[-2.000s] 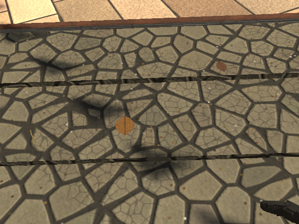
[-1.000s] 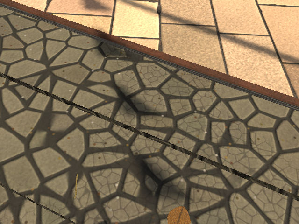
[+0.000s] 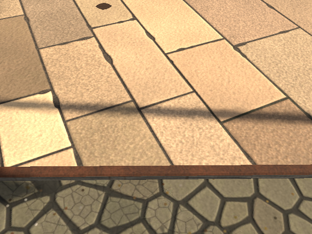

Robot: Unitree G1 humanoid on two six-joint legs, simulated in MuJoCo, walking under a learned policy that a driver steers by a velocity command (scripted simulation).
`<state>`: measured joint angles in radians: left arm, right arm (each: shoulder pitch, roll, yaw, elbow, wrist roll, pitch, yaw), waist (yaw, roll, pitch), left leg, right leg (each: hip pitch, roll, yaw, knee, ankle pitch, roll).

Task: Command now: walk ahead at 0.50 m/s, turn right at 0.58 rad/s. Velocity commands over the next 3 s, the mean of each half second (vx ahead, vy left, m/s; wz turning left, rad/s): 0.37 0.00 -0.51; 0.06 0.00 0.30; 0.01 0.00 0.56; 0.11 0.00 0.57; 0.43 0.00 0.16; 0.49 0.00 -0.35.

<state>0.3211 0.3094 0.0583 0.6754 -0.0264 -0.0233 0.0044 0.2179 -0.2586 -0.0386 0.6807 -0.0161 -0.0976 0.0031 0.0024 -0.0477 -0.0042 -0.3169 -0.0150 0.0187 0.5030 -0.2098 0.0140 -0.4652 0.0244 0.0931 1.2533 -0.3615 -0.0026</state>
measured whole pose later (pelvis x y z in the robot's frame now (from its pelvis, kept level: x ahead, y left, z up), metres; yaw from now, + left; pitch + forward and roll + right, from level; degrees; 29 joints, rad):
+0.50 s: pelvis +0.22 -0.05 +0.02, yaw -15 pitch +1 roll +0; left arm 0.13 0.26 0.04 0.61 0.01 -0.03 -0.02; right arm 0.22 -0.30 -0.04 0.77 0.01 -0.05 -0.02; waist -0.02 0.03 0.08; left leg -0.47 0.06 -0.02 1.25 -0.44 -0.03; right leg -0.48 0.06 -0.05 0.58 -0.12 -0.08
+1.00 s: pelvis +0.30 -0.02 +0.05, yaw -2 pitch +3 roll -2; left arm 0.09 0.30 0.08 0.74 0.01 0.02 0.05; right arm 0.23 -0.29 -0.06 0.71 0.00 0.01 -0.02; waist -0.02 -0.03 0.03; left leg -0.31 -0.01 -0.05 0.48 -0.23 0.04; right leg -0.53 0.02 0.02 1.03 -0.44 0.06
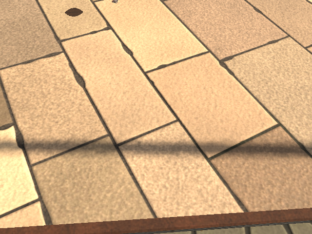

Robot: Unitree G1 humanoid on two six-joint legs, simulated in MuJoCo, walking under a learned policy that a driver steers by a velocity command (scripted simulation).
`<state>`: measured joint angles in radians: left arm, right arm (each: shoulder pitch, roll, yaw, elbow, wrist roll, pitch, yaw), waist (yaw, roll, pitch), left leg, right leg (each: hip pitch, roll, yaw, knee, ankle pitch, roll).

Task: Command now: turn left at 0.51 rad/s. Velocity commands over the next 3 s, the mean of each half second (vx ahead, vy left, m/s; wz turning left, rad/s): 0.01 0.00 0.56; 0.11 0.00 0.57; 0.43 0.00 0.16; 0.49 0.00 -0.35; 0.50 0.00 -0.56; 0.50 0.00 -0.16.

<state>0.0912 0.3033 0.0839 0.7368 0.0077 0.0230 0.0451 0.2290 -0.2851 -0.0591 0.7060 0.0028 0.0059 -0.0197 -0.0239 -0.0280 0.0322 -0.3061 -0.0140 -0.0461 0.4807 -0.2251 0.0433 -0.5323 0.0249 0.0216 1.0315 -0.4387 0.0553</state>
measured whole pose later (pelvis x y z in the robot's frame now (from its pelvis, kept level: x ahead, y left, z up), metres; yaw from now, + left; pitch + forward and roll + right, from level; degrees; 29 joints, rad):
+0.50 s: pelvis +0.01 -0.04 +0.00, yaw +18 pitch +2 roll +0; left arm 0.13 0.24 0.06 0.72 0.01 0.01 0.05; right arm 0.20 -0.34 -0.10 0.65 0.02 0.06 -0.03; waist 0.01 0.05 0.05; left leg -0.51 -0.01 -0.07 1.04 -0.41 -0.10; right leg -0.24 -0.01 -0.05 0.43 -0.21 -0.03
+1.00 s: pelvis +0.03 +0.02 +0.01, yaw +34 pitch +2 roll -2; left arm 0.13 0.33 0.08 0.75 0.00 -0.05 -0.01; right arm 0.32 -0.27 -0.05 0.62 0.01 -0.03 -0.02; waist -0.03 -0.02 0.00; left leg -0.18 -0.05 -0.12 0.34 -0.19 0.06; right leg -0.51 -0.03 0.04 0.79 -0.18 0.04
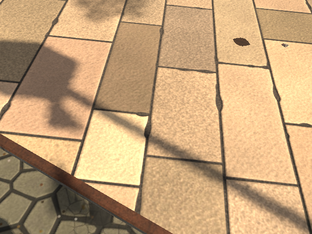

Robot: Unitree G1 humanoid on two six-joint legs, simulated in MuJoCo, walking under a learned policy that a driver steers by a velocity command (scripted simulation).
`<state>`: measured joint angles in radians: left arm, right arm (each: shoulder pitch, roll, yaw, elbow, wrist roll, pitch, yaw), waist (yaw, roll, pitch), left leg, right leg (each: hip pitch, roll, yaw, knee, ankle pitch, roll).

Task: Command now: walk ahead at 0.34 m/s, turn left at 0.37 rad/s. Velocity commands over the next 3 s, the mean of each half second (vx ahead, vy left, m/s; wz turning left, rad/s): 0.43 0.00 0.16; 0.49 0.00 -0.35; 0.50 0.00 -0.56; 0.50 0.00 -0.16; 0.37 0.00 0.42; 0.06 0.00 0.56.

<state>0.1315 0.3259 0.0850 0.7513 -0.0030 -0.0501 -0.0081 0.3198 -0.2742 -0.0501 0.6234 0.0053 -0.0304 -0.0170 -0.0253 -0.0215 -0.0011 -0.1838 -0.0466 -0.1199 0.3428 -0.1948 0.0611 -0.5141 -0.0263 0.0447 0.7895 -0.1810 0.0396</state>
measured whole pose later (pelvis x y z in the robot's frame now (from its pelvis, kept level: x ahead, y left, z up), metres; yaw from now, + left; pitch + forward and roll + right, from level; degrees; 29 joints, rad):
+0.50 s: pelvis +0.20 -0.05 +0.00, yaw +3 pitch +2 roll +0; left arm 0.41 0.25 0.03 0.84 0.00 -0.08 -0.01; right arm 0.18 -0.29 -0.04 0.63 0.00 -0.07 0.02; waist 0.08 0.05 0.01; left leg -0.68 0.08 -0.03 0.85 -0.09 -0.02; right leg -0.03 0.04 0.00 0.24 -0.25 -0.05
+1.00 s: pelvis +0.45 -0.02 +0.00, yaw -9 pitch -1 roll +3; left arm 0.21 0.31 0.06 0.70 -0.03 0.05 0.01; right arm 0.22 -0.29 -0.10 0.81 0.01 -0.06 0.01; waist 0.03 0.00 0.04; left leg -0.05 0.04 0.20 0.32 -0.49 -0.06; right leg -0.58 -0.11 -0.08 1.06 -0.39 -0.01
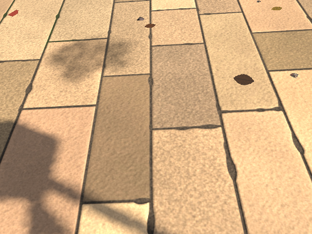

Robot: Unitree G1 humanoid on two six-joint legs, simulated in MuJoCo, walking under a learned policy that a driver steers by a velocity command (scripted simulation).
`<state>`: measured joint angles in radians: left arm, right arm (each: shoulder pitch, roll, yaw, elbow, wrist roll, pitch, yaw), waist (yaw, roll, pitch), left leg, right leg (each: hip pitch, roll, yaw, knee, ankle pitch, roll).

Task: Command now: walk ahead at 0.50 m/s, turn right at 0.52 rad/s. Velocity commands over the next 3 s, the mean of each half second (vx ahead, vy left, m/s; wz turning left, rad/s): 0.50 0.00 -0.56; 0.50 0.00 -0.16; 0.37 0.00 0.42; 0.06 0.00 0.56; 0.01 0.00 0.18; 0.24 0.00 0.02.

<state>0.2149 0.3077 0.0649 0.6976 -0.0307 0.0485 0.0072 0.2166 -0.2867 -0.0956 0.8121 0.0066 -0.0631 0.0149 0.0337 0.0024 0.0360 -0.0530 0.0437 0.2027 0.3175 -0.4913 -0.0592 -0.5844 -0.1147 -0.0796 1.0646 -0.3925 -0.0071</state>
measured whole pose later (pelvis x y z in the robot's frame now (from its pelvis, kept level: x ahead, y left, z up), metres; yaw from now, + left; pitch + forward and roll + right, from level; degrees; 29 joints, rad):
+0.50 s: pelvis +0.27 -0.02 +0.02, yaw -18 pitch +2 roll +2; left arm 0.50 0.23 0.05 0.80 -0.02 -0.03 0.04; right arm -0.12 -0.24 -0.05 0.63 0.02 -0.11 0.06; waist 0.11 0.04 0.05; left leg -0.59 -0.02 -0.02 0.50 0.04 -0.02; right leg 0.08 0.01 0.18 0.33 -0.43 -0.05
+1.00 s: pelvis +0.56 -0.09 +0.03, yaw -21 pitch +2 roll +2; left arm -0.01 0.24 0.02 0.64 -0.01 -0.08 -0.03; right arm 0.40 -0.26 -0.05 0.90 0.03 -0.08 0.01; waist -0.13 -0.04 0.04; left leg 0.02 -0.06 0.00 0.24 -0.29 0.03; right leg -0.59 -0.07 0.05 0.55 0.00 0.00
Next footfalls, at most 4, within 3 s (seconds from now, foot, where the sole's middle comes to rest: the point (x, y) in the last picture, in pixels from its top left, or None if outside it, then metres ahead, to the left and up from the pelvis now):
0.08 right None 0.12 -0.09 -0.75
0.56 left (170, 227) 0.53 0.03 -0.75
1.08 right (243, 188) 0.71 -0.30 -0.75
1.52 left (196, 144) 0.96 -0.10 -0.75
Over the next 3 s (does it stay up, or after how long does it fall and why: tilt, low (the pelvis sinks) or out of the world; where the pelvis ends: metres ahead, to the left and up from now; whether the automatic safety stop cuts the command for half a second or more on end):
stays up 0.97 -0.21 0.03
